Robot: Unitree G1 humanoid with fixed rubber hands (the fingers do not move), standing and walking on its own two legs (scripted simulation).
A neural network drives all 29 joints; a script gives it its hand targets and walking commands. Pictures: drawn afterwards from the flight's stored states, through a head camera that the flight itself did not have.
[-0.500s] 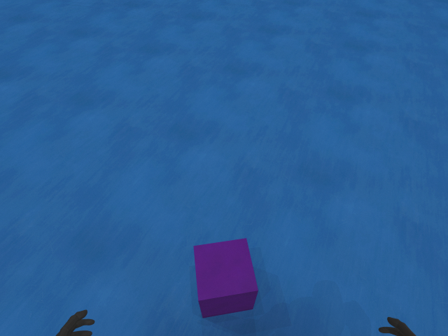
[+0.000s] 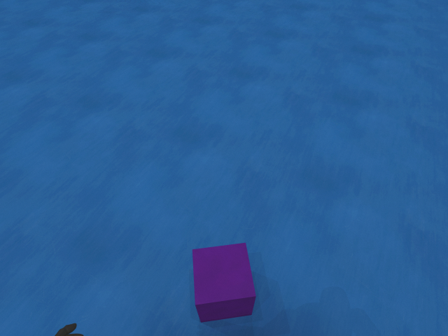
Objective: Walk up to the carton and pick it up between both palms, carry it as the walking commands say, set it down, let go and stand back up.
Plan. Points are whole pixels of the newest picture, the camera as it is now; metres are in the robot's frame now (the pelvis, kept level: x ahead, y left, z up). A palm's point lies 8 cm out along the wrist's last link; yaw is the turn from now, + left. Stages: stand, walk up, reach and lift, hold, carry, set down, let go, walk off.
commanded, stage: walk up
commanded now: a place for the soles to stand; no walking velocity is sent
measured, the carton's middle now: (222, 283) +0.43 +0.03 -0.65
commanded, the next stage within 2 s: reach and lift in 1.74 s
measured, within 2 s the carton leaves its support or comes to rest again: neither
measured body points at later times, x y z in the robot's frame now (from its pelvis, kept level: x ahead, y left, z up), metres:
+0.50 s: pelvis +0.06 -0.04 -0.01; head +0.08 -0.04 +0.44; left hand +0.17 +0.29 -0.11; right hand +0.16 -0.37 -0.12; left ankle +0.05 +0.08 -0.74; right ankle +0.06 -0.16 -0.74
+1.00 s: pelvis +0.05 -0.03 -0.01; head +0.07 -0.03 +0.44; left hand +0.12 +0.32 -0.11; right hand +0.23 -0.34 -0.11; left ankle +0.05 +0.08 -0.74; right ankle +0.06 -0.16 -0.74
